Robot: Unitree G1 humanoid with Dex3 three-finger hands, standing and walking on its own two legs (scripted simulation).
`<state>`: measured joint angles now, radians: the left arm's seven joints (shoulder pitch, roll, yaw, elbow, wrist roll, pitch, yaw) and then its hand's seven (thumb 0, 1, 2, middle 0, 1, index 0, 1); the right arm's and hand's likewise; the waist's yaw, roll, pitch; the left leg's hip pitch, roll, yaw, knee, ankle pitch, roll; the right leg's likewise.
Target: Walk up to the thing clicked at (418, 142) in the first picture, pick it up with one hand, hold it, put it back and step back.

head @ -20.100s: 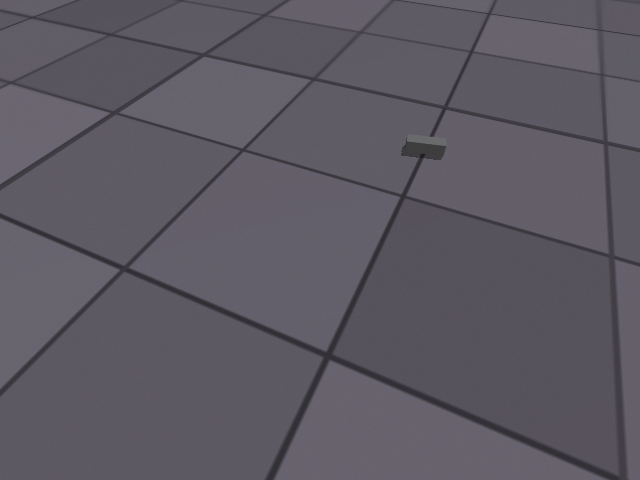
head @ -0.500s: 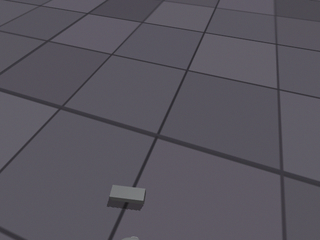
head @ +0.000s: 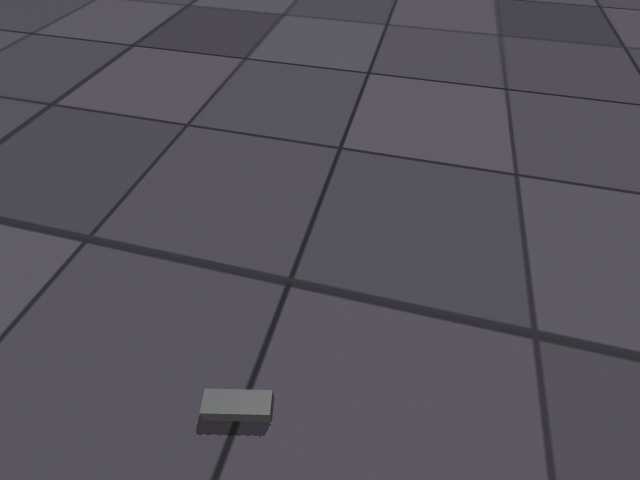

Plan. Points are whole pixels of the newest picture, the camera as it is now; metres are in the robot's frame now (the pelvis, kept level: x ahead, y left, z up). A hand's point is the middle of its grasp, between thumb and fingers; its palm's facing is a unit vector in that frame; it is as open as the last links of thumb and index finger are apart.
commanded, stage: walk up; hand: left
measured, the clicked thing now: (238, 405) +0.47 +0.26 -0.74
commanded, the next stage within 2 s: stand in 1.66 s
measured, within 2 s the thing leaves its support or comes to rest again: neither
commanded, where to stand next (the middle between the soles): +0.03 +0.00 m, yaw -1 degrees
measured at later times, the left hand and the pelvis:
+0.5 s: hand out of the picture +0.03 +0.22 -0.15, palm faces -0.02 -0.90 -0.43, open 7.4 cm; pelvis -0.06 -0.05 -0.02, yaw -1 degrees
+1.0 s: hand out of the picture -0.07 +0.28 -0.15, palm faces +0.11 -0.91 -0.39, open 7.4 cm; pelvis -0.04 +0.00 +0.00, yaw +5 degrees
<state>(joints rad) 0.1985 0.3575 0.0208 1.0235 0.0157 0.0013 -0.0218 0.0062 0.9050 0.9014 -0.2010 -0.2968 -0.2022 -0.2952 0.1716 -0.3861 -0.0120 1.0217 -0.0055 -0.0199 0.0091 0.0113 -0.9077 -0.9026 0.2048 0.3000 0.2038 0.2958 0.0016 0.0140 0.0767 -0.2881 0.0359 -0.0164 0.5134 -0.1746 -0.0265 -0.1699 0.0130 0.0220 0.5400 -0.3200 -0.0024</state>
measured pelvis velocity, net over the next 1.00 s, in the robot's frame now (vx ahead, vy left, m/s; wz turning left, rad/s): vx -0.04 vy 0.00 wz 0.09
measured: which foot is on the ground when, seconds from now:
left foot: down 0.00-0.42, up 0.44-0.90, down 0.92-1.00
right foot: down 0.00-0.92, up 0.94-1.00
